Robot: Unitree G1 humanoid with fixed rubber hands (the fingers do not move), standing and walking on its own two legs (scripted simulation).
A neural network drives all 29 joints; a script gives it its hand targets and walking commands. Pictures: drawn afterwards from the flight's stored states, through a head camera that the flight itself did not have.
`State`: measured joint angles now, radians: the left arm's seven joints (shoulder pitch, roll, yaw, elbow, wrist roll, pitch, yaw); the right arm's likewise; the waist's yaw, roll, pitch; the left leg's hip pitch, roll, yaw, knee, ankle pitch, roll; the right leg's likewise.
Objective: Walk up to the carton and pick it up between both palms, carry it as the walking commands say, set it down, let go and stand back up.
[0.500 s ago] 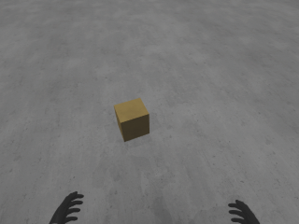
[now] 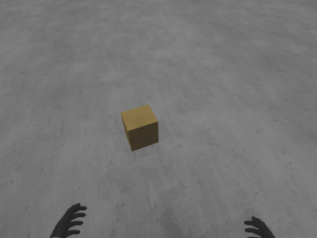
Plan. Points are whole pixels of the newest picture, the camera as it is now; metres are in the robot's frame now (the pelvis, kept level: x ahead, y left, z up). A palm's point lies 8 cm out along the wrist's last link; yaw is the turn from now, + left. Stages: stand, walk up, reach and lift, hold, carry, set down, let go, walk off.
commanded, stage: stand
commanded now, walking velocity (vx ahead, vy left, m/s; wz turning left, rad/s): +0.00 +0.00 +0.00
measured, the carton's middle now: (140, 127) +0.97 +0.19 -0.63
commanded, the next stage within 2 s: walk up in 0.92 s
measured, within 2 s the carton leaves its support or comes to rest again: neither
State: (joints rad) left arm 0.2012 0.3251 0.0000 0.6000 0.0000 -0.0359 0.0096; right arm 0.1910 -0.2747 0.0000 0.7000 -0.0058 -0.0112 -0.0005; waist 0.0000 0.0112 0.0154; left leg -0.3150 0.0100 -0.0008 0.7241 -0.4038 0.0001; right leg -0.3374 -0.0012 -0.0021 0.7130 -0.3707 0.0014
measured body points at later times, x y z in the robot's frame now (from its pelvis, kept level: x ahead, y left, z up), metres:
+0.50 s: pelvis -0.01 +0.00 +0.00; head -0.01 +0.00 +0.45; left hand +0.16 +0.28 -0.07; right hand +0.13 -0.26 -0.10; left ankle -0.01 +0.12 -0.72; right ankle +0.01 -0.12 -0.72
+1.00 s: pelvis -0.02 +0.00 +0.00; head -0.02 +0.00 +0.45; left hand +0.15 +0.28 -0.07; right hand +0.12 -0.26 -0.10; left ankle -0.01 +0.12 -0.72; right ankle +0.01 -0.12 -0.72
